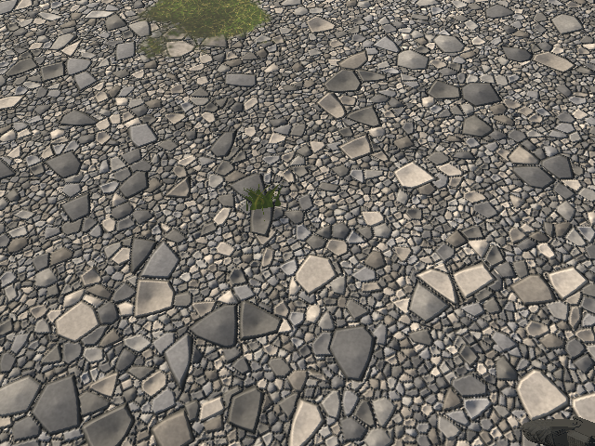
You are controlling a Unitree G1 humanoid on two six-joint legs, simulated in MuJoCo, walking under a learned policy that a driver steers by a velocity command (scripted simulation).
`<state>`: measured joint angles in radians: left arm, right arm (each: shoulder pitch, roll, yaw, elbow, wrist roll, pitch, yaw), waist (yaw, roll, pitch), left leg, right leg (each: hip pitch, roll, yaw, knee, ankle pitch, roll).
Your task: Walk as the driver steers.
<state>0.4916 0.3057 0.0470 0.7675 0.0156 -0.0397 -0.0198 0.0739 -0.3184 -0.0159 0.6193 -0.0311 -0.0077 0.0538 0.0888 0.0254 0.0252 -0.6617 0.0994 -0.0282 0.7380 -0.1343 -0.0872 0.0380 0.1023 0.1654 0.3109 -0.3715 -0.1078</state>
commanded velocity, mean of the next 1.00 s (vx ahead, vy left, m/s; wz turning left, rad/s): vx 0.90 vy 0.00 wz -0.84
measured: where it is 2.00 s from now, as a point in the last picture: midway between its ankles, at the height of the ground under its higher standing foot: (556, 260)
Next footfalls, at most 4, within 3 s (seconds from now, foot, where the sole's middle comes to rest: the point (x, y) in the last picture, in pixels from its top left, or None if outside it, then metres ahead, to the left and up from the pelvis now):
0.10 left None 0.29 0.16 -0.77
0.56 right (418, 383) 0.62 -0.17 -0.77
0.96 left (488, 242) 1.04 -0.37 -0.77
1.46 right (567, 297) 0.88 -0.55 -0.77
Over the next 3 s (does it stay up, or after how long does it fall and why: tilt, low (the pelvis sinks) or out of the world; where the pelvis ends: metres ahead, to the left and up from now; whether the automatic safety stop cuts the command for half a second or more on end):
stays up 0.91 -1.03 0.00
